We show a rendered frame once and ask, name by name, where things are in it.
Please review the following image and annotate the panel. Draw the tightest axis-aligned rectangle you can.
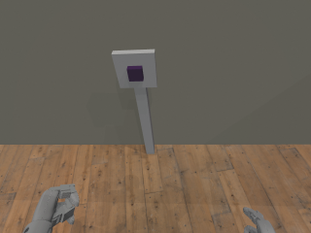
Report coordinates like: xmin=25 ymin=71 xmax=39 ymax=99
xmin=111 ymin=49 xmax=157 ymax=154

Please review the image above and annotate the robot left forearm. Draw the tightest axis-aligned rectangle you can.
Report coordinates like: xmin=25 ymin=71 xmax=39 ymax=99
xmin=22 ymin=219 xmax=53 ymax=233

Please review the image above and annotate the right robot hand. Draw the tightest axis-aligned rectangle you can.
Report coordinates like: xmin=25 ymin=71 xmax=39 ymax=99
xmin=243 ymin=207 xmax=276 ymax=233

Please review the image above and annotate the button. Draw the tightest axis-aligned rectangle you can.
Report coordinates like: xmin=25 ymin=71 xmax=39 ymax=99
xmin=126 ymin=65 xmax=144 ymax=82

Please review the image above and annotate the left robot hand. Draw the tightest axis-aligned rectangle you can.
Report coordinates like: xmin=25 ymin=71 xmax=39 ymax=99
xmin=31 ymin=183 xmax=80 ymax=226

